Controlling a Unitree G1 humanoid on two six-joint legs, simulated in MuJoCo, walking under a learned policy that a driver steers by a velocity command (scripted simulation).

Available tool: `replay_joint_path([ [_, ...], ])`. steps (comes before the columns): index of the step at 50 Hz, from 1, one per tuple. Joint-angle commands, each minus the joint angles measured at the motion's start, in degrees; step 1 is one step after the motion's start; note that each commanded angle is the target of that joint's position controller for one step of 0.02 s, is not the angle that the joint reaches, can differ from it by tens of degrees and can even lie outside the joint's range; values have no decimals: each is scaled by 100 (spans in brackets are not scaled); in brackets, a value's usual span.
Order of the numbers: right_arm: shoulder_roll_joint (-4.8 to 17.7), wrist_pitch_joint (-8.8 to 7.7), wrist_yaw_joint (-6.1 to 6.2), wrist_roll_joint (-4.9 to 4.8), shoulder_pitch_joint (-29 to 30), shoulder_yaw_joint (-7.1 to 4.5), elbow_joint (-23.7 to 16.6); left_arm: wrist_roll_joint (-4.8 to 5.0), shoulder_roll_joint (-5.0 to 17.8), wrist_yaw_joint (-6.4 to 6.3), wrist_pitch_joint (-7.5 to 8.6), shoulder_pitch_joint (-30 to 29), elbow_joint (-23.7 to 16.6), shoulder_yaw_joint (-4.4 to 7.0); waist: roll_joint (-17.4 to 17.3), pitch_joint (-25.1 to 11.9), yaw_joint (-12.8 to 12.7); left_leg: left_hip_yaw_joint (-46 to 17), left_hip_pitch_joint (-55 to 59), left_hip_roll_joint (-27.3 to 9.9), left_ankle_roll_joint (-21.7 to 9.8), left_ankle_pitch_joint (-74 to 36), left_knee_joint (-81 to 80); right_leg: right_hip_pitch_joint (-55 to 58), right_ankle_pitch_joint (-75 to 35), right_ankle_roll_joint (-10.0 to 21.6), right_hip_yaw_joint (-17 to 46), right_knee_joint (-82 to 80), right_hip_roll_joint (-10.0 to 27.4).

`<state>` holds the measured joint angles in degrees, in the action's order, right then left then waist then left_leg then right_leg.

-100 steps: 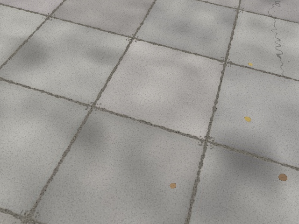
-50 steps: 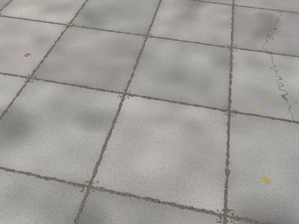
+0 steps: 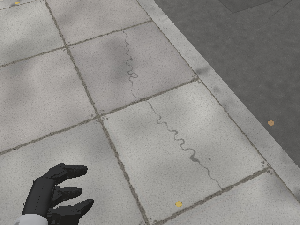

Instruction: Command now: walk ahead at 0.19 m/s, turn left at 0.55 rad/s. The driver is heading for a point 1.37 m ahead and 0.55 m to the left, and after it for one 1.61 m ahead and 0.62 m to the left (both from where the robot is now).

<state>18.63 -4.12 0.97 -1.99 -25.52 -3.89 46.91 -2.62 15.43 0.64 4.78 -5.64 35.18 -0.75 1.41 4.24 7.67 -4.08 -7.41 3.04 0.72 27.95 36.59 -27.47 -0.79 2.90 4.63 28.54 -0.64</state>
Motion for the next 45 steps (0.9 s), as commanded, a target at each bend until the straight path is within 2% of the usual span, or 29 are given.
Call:
replay_joint_path([
  [1,524,79,6,2,-654,-27,-554,-56,954,-147,-284,1769,-18,372,998,-3012,-1002,-511,-2534,-154,279,1488,3522,4425,-5276,1561,2186,374,2722],
  [2,739,199,25,-71,-397,-110,-648,147,854,-119,-356,1432,-40,392,907,-2591,-905,-219,-3023,-355,396,1111,3870,4080,-3590,1611,1899,63,2549],
  [3,771,325,109,-41,-72,-157,-665,267,670,-119,-389,1125,-13,367,504,-1984,-849,-15,-3221,-572,496,708,3777,3414,-2328,1401,1524,-286,2169],
  [4,773,453,180,-14,87,-204,-707,267,554,-135,-406,860,-1,346,452,-1512,-733,27,-3165,-702,597,421,3767,2729,-1587,1257,1236,-568,1977],
  [5,692,590,216,-1,80,-211,-759,200,564,-147,-407,618,23,355,560,-1180,-559,86,-2819,-775,669,273,3753,1960,-1245,1173,870,-856,1820],
  [6,548,664,236,26,97,-194,-848,143,613,-159,-395,471,50,401,648,-1040,-467,178,-2600,-813,684,48,3589,1516,-955,1141,578,-1067,1780],
  [8,347,698,228,74,334,-163,-1054,114,658,-216,-334,437,148,475,564,-971,-474,267,-2413,-918,630,-338,3062,1287,-892,1151,119,-1252,1770],
  [11,228,670,96,92,683,-113,-1272,165,774,-296,-321,359,238,562,476,-1133,-511,328,-1966,-1037,421,-1089,2009,1368,-857,1089,-408,-1245,1829],
  [14,360,717,-72,78,948,-143,-1421,245,948,-269,-356,426,335,654,570,-1079,-567,564,-1539,-951,196,-1347,1194,1471,-552,911,-780,-1141,1929],
  [17,485,802,-178,90,994,-228,-1518,408,1067,-183,-371,536,448,732,459,-984,-496,833,-1074,-756,-109,-1478,148,1665,-95,534,-1032,-632,1996],
  [18,553,811,-153,121,896,-287,-1478,449,967,-159,-384,685,529,726,259,-976,-465,858,-709,-586,-270,-1725,-248,1534,387,269,-1208,-189,1831],
  [19,822,799,-91,175,645,-403,-1416,417,768,-118,-422,1013,674,701,-403,-830,-433,399,-221,-631,-535,-2616,-834,1070,1199,-109,-1506,751,1438],
  [20,1734,760,21,174,555,-620,-1567,171,607,-93,-471,1181,488,660,-2407,-603,-661,-1831,552,-2015,-1326,-4845,-1292,-707,3604,-746,-1885,2736,556],
  [21,1748,591,-43,379,635,-561,-1775,79,702,-150,-467,538,201,654,-2035,-1086,-367,-2946,466,-2371,-2121,-4278,-1633,-1426,3967,-789,-548,3849,13],
  [22,1571,460,-105,392,719,-529,-1752,207,839,-194,-468,304,152,697,-1326,-1111,-326,-2575,430,-2200,-1978,-3569,-1799,-1576,3529,-620,-149,4134,67],
  [23,1430,398,-76,271,978,-499,-1747,276,814,-238,-453,382,179,708,-1029,-961,-537,-2264,316,-1913,-1674,-3107,-1788,-1611,2972,-494,12,3970,141],
  [24,1194,422,-25,142,1264,-432,-1805,237,880,-283,-449,543,286,733,-812,-934,-693,-2021,226,-1750,-1440,-2970,-1692,-1572,2590,-481,88,3773,223],
  [25,1078,468,41,108,1525,-378,-1895,193,919,-297,-438,635,325,750,-865,-967,-810,-1822,-30,-1598,-1328,-3132,-1624,-1287,2322,-511,110,3595,199],
  [27,974,533,132,166,1609,-337,-1991,215,809,-246,-393,752,407,724,-861,-1191,-875,-1650,-130,-1343,-1257,-3499,-1504,-894,1993,-609,89,3283,-12],
  [30,1047,581,196,124,1483,-387,-2006,279,606,-201,-366,632,427,633,-787,-1260,-772,-1881,-6,-1203,-1249,-3399,-1374,-698,1856,-737,204,2238,-240],
  [32,1096,623,206,115,1535,-415,-2051,296,602,-161,-365,614,441,616,-909,-1235,-746,-2126,-137,-1135,-1236,-3053,-1351,-451,1819,-759,276,1753,-339],
  [37,1089,684,145,100,1641,-440,-2112,330,766,-76,-301,713,445,673,-1217,-1121,-695,-2817,-343,-973,-1144,-2810,-1260,186,1890,-645,417,814,-432],
  [39,992,697,132,84,1827,-399,-2147,320,841,-35,-260,1058,549,713,-1265,-1229,-817,-2774,-399,-855,-1010,-2947,-993,794,1533,-531,293,85,-302],
  [40,902,707,123,61,1869,-359,-2138,300,859,-24,-249,1229,608,738,-1166,-1236,-895,-2640,-607,-678,-864,-2718,-790,1314,912,-442,195,-528,-170],
  [41,659,714,106,96,1605,-278,-2090,229,1064,-43,-273,1259,575,790,-578,-1324,-767,-2284,-1036,-334,-627,-1489,-195,1927,587,-163,774,-805,566],
  [42,425,694,89,125,1281,-194,-2131,122,1482,-83,-355,959,475,838,1111,-1031,-382,-1143,-2089,646,-270,496,900,2206,-352,619,2140,-1100,1614],
  [43,925,613,83,215,1313,-326,-2116,18,1269,-89,-335,1076,435,808,1353,-935,-556,-866,-2461,509,54,1001,2362,1858,-453,1405,3046,-1251,2290],
  [44,1217,595,68,185,1259,-424,-1968,92,1021,-124,-328,872,325,724,866,-825,-515,-856,-2467,267,164,605,2991,1697,-249,1403,2563,-1121,2151],
  [45,1169,619,69,171,1307,-428,-1828,187,834,-161,-360,719,299,674,554,-686,-528,-772,-2426,201,258,246,3193,1600,50,1124,1943,-1029,1714],
])
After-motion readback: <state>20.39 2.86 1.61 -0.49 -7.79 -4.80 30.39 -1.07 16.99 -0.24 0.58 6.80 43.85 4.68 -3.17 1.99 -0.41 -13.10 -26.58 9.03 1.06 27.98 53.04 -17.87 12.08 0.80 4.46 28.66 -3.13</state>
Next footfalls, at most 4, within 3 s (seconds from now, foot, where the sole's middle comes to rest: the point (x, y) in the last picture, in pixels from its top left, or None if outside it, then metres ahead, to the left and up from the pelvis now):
0.38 left None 0.12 0.16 -0.76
0.82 right None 0.26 0.00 -0.76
1.14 left None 0.05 0.14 -0.76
1.54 right None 0.23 -0.06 -0.76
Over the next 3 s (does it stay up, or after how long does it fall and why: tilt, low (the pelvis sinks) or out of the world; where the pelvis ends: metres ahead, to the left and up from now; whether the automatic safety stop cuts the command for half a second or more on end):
stays up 0.74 0.11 0.01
